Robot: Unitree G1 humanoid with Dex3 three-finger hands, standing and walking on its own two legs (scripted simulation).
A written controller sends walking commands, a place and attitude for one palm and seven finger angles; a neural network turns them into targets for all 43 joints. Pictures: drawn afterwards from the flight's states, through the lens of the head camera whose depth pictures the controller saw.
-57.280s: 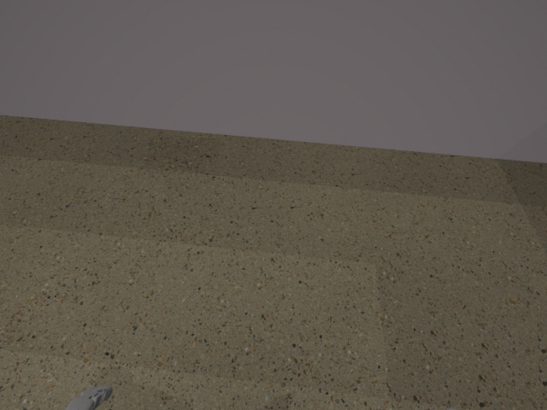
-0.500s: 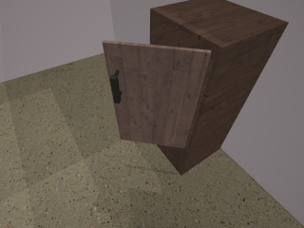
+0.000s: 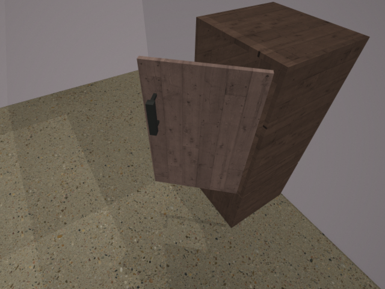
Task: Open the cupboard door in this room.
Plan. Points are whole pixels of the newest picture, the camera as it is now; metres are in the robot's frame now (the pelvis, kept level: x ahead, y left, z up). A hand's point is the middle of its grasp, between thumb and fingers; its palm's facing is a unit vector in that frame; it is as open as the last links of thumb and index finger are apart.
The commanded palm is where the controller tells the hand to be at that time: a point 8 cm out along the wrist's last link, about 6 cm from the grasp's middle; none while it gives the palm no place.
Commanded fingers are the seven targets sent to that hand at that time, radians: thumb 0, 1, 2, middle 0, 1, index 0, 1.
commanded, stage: shuffle to correct the standing spot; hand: left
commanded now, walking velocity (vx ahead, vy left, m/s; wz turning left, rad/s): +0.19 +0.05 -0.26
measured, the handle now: (154, 114) +0.61 +0.16 +0.00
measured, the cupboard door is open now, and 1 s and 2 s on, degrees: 47 47 47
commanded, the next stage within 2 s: come to a stop and stand still in 0.10 s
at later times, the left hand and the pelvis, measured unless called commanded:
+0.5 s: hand out of the picture +0.03 +0.16 -0.19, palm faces -0.01 -0.99 -0.15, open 7.4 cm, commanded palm none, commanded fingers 0.00 0.90 0.90 -0.20 -0.30 -0.20 -0.30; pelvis +0.05 +0.00 -0.01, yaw -5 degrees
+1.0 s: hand out of the picture +0.07 +0.17 -0.18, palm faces -0.05 -0.98 -0.21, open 7.3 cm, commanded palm none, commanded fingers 0.00 0.90 0.90 -0.20 -0.30 -0.20 -0.30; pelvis +0.05 -0.01 +0.00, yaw -3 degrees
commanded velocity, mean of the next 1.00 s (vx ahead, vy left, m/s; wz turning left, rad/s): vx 0.03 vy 0.01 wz -0.05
